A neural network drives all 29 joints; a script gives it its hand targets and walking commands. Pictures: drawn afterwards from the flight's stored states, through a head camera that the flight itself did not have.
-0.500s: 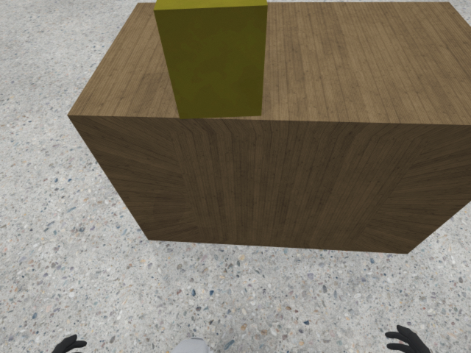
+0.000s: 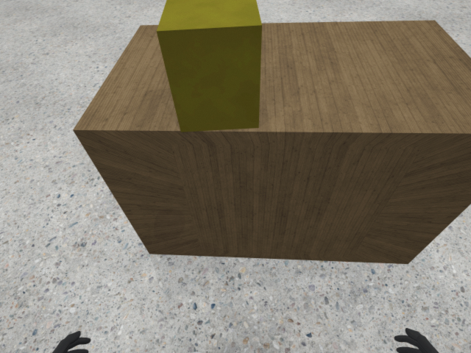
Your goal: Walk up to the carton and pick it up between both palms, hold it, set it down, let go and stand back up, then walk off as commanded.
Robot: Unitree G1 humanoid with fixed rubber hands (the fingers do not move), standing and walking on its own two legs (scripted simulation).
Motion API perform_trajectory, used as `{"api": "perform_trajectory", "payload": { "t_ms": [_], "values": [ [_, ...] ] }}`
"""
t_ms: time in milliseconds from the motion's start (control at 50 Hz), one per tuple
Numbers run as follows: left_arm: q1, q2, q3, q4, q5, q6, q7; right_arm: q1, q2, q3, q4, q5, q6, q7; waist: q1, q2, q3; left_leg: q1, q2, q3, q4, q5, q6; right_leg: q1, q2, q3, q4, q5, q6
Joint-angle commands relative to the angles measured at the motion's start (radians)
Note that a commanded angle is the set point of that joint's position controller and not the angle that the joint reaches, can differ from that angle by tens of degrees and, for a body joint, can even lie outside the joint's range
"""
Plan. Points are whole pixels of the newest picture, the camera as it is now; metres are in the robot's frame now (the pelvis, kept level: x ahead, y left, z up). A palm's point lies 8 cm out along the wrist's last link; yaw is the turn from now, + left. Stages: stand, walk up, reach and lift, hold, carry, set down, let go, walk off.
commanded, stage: stand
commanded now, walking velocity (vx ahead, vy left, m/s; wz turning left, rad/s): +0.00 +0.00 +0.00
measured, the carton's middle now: (215, 63) +0.73 +0.07 +0.12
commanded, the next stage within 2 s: none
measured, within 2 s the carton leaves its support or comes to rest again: neither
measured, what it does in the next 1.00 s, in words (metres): stands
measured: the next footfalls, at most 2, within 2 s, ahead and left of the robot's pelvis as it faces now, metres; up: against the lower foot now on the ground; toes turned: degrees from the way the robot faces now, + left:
none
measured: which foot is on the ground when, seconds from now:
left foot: down 0.00-1.00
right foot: down 0.00-1.00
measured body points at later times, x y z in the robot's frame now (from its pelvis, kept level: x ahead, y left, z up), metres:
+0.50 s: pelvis -0.01 +0.00 +0.00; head +0.00 -0.01 +0.45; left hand +0.11 +0.31 -0.07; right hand +0.12 -0.31 -0.09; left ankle +0.07 +0.16 -0.72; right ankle -0.04 -0.13 -0.72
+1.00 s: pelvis -0.01 +0.01 +0.00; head +0.00 +0.00 +0.45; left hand +0.10 +0.32 -0.07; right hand +0.11 -0.30 -0.09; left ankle +0.07 +0.16 -0.72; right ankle -0.04 -0.13 -0.72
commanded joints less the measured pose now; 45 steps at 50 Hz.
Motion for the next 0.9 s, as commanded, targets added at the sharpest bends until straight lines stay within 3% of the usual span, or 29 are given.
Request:
{"api": "perform_trajectory", "payload": {
  "t_ms": [0, 80, 100, 120, 140, 160, 200, 220, 280, 340, 360, 420, 480, 520, 560, 580, 620, 640, 660, 720, 740, 760, 780, 800, 840, 860, 880],
  "values": [
    [-0.077, 0.207, 0.035, -0.005, -0.004, -0.028, -0.005, -0.068, -0.191, -0.037, -0.014, -0.024, -0.050, -0.014, -0.014, -0.066, -0.111, 0.243, 0.117, -0.092, -0.122, 0.063, 0.079, -0.071, -0.087, 0.081, -0.183, 0.133, -0.053],
    [-0.077, 0.214, 0.039, 0.010, -0.006, -0.037, -0.007, -0.081, -0.182, -0.043, -0.007, -0.027, -0.058, -0.016, -0.012, -0.084, -0.109, 0.211, 0.106, -0.093, -0.121, 0.062, 0.082, -0.059, -0.096, 0.095, -0.192, 0.126, -0.052],
    [-0.092, 0.202, 0.035, -0.009, -0.002, -0.039, -0.006, -0.106, -0.168, -0.036, -0.010, -0.019, -0.056, -0.014, -0.003, -0.061, -0.081, 0.202, 0.096, -0.081, -0.113, 0.100, 0.072, -0.072, -0.111, 0.106, -0.197, 0.160, -0.056],
    [-0.086, 0.205, 0.029, -0.003, -0.003, -0.037, -0.007, -0.073, -0.168, -0.040, -0.011, -0.020, -0.056, -0.014, -0.020, -0.116, -0.080, 0.218, 0.090, -0.069, -0.112, 0.091, 0.068, -0.083, -0.105, 0.109, -0.215, 0.139, -0.055],
    [-0.126, 0.214, 0.034, -0.011, -0.002, -0.041, -0.005, -0.092, -0.166, -0.036, -0.009, -0.023, -0.055, -0.010, -0.021, -0.133, -0.077, 0.223, 0.093, -0.065, -0.119, 0.116, 0.065, -0.093, -0.106, 0.102, -0.209, 0.162, -0.054],
    [-0.085, 0.222, 0.037, 0.003, 0.000, -0.040, -0.006, -0.091, -0.166, -0.036, -0.004, -0.026, -0.053, -0.007, -0.012, -0.089, -0.099, 0.244, 0.092, -0.067, -0.110, 0.134, 0.069, -0.084, -0.101, 0.099, -0.200, 0.174, -0.052],
    [-0.095, 0.210, 0.031, 0.003, -0.006, -0.040, -0.003, -0.100, -0.166, -0.035, -0.007, -0.022, -0.057, -0.012, -0.010, -0.075, -0.104, 0.241, 0.088, -0.061, -0.102, 0.169, 0.069, -0.069, -0.102, 0.104, -0.203, 0.196, -0.053],
    [-0.106, 0.220, 0.037, -0.010, 0.000, -0.046, -0.006, -0.099, -0.157, -0.037, -0.015, -0.023, -0.055, -0.011, -0.015, -0.108, -0.104, 0.234, 0.088, -0.062, -0.118, 0.146, 0.060, -0.071, -0.104, 0.092, -0.203, 0.193, -0.051],
    [-0.087, 0.214, 0.036, -0.005, -0.006, -0.043, -0.006, -0.097, -0.179, -0.040, 0.003, -0.027, -0.061, -0.011, -0.002, -0.084, -0.111, 0.238, 0.098, -0.072, -0.119, 0.157, 0.076, -0.056, -0.101, 0.093, -0.200, 0.178, -0.050],
    [-0.114, 0.211, 0.037, -0.006, -0.005, -0.040, -0.004, -0.112, -0.156, -0.036, -0.010, -0.027, -0.060, -0.012, -0.018, -0.125, -0.121, 0.243, 0.095, -0.059, -0.107, 0.170, 0.075, -0.065, -0.101, 0.106, -0.194, 0.209, -0.050],
    [-0.110, 0.205, 0.034, -0.002, -0.005, -0.036, -0.007, -0.102, -0.175, -0.038, 0.002, -0.022, -0.059, -0.010, -0.015, -0.084, -0.118, 0.249, 0.095, -0.052, -0.102, 0.141, 0.071, -0.070, -0.102, 0.098, -0.212, 0.196, -0.046],
    [-0.120, 0.203, 0.033, -0.006, -0.004, -0.039, -0.012, -0.117, -0.158, -0.035, -0.008, -0.026, -0.061, -0.013, -0.021, -0.077, -0.094, 0.242, 0.103, -0.071, -0.118, 0.116, 0.070, -0.098, -0.101, 0.100, -0.214, 0.155, -0.049],
    [-0.100, 0.200, 0.034, 0.000, -0.007, -0.039, -0.006, -0.087, -0.172, -0.036, 0.015, -0.026, -0.057, -0.010, -0.018, -0.078, -0.116, 0.237, 0.103, -0.073, -0.115, 0.111, 0.076, -0.077, -0.096, 0.106, -0.207, 0.151, -0.051],
    [-0.107, 0.221, 0.034, -0.001, -0.005, -0.038, -0.007, -0.094, -0.170, -0.035, 0.017, -0.022, -0.055, -0.005, -0.010, -0.122, -0.098, 0.221, 0.096, -0.075, -0.129, 0.079, 0.071, -0.079, -0.106, 0.103, -0.231, 0.133, -0.052],
    [-0.099, 0.224, 0.037, -0.005, -0.004, -0.038, -0.006, -0.087, -0.182, -0.043, 0.021, -0.030, -0.055, -0.010, -0.019, -0.091, -0.085, 0.229, 0.093, -0.075, -0.123, 0.084, 0.069, -0.105, -0.105, 0.106, -0.222, 0.106, -0.045],
    [-0.082, 0.203, 0.032, 0.005, -0.008, -0.039, -0.006, -0.113, -0.174, -0.042, 0.017, -0.030, -0.056, -0.012, -0.005, -0.095, -0.087, 0.222, 0.091, -0.071, -0.125, 0.051, 0.070, -0.096, -0.104, 0.101, -0.236, 0.099, -0.046],
    [-0.100, 0.202, 0.028, 0.006, -0.004, -0.043, -0.008, -0.088, -0.169, -0.040, 0.032, -0.027, -0.056, -0.008, -0.012, -0.095, -0.087, 0.238, 0.091, -0.071, -0.132, 0.075, 0.061, -0.093, -0.106, 0.104, -0.237, 0.105, -0.050],
    [-0.094, 0.207, 0.035, 0.004, -0.009, -0.043, -0.010, -0.083, -0.176, -0.041, 0.042, -0.030, -0.056, -0.012, -0.015, -0.079, -0.094, 0.219, 0.098, -0.079, -0.144, 0.036, 0.068, -0.082, -0.102, 0.099, -0.238, 0.078, -0.046],
    [-0.097, 0.196, 0.027, 0.014, -0.011, -0.040, -0.009, -0.081, -0.177, -0.042, 0.038, -0.023, -0.061, -0.009, -0.025, -0.102, -0.081, 0.225, 0.104, -0.095, -0.147, -0.001, 0.074, -0.092, -0.093, 0.098, -0.242, 0.077, -0.045],
    [-0.084, 0.192, 0.030, 0.014, -0.011, -0.037, -0.007, -0.101, -0.178, -0.037, 0.034, -0.030, -0.061, -0.005, -0.014, -0.070, -0.100, 0.229, 0.103, -0.091, -0.144, -0.010, 0.072, -0.093, -0.097, 0.102, -0.231, 0.097, -0.048],
    [-0.099, 0.193, 0.032, 0.008, -0.007, -0.034, -0.008, -0.081, -0.152, -0.036, 0.040, -0.026, -0.062, -0.005, -0.029, -0.075, -0.079, 0.209, 0.098, -0.092, -0.160, -0.048, 0.069, -0.093, -0.094, 0.092, -0.224, 0.088, -0.046],
    [-0.107, 0.195, 0.031, 0.009, -0.012, -0.035, -0.008, -0.105, -0.156, -0.033, 0.032, -0.029, -0.062, -0.005, -0.014, -0.072, -0.072, 0.200, 0.096, -0.088, -0.162, -0.015, 0.070, -0.095, -0.089, 0.090, -0.222, 0.083, -0.046],
    [-0.099, 0.204, 0.036, 0.008, -0.007, -0.039, -0.009, -0.097, -0.161, -0.033, 0.040, -0.028, -0.061, -0.009, -0.025, -0.053, -0.073, 0.213, 0.111, -0.103, -0.163, -0.031, 0.073, -0.101, -0.093, 0.094, -0.222, 0.076, -0.047],
    [-0.094, 0.195, 0.035, 0.014, -0.010, -0.035, -0.012, -0.098, -0.171, -0.037, 0.042, -0.026, -0.059, -0.010, -0.015, -0.071, -0.058, 0.189, 0.108, -0.112, -0.176, -0.036, 0.076, -0.097, -0.086, 0.079, -0.226, 0.071, -0.048],
    [-0.072, 0.210, 0.035, 0.019, -0.008, -0.041, -0.009, -0.115, -0.178, -0.044, 0.032, -0.025, -0.059, -0.008, -0.008, -0.048, -0.090, 0.205, 0.109, -0.098, -0.151, 0.007, 0.076, -0.069, -0.086, 0.083, -0.228, 0.093, -0.043],
    [-0.102, 0.206, 0.036, 0.010, -0.006, -0.043, -0.011, -0.103, -0.158, -0.040, 0.032, -0.024, -0.060, -0.008, -0.030, -0.074, -0.061, 0.187, 0.100, -0.088, -0.148, -0.004, 0.069, -0.089, -0.100, 0.101, -0.233, 0.113, -0.045],
    [-0.083, 0.198, 0.037, 0.008, -0.007, -0.046, -0.011, -0.113, -0.169, -0.040, 0.039, -0.027, -0.061, -0.009, -0.006, -0.065, -0.090, 0.177, 0.106, -0.103, -0.157, -0.024, 0.077, -0.056, -0.094, 0.098, -0.231, 0.096, -0.049]
  ]
}}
